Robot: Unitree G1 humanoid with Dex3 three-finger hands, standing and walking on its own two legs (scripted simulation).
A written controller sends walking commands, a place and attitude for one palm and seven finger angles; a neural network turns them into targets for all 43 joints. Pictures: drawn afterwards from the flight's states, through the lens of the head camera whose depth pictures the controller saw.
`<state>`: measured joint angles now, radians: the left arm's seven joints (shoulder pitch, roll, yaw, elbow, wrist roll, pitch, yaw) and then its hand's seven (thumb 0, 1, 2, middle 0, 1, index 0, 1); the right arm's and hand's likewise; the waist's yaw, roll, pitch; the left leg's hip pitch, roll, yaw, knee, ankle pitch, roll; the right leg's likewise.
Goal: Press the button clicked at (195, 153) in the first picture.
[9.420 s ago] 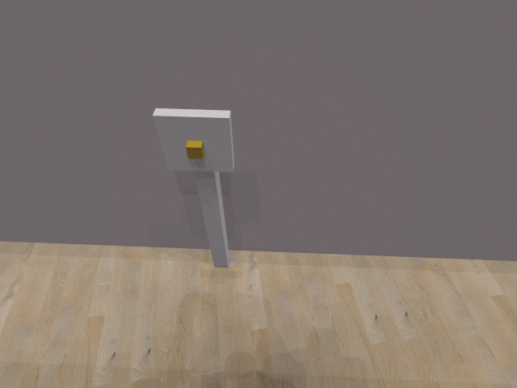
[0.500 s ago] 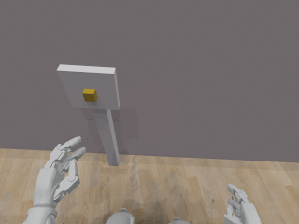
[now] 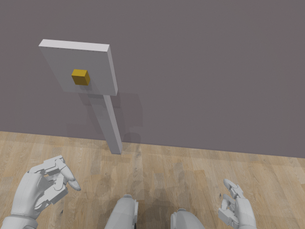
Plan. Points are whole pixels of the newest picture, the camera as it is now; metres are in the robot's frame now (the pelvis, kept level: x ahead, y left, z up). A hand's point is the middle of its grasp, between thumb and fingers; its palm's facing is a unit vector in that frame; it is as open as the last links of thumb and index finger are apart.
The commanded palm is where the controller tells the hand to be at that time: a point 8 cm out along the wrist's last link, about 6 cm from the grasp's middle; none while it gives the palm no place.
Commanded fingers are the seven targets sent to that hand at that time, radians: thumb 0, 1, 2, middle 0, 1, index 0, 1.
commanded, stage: raise the hand and make a fist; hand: left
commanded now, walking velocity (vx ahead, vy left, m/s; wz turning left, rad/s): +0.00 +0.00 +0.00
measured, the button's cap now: (81, 76) +0.51 +0.26 +0.06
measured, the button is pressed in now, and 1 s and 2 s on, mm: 0 0 0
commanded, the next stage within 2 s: aim a knuckle at the button in 1.22 s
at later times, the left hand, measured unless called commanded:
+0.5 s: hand (58, 183) +0.21 +0.22 +0.05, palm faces -0.01 -1.00 -0.05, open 3.1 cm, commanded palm +0.19 +0.28 +0.05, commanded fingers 0.00 0.90 0.90 -1.30 -1.50 -1.30 -1.50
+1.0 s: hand (57, 171) +0.23 +0.23 +0.05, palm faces -0.02 -1.00 -0.06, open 3.1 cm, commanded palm +0.21 +0.29 +0.06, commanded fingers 0.00 0.90 0.90 -1.30 -1.50 -1.30 -1.50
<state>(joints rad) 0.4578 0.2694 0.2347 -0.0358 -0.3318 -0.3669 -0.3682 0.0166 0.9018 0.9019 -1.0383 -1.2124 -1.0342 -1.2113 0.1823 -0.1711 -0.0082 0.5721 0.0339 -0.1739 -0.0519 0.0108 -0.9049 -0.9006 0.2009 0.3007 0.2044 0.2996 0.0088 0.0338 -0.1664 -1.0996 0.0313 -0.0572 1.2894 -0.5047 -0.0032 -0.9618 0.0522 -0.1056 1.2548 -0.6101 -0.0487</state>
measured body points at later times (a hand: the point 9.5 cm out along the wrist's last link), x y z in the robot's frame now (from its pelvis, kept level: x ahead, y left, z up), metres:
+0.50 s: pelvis +0.00 +0.02 +0.00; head +0.08 +0.05 +0.45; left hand +0.20 +0.28 +0.05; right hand +0.21 -0.21 -0.06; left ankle +0.06 +0.12 -0.62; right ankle +0.00 -0.09 -0.62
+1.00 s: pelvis +0.01 +0.03 +0.01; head +0.08 +0.05 +0.45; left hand +0.23 +0.29 +0.06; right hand +0.19 -0.21 -0.06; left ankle +0.06 +0.12 -0.62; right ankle +0.00 -0.09 -0.62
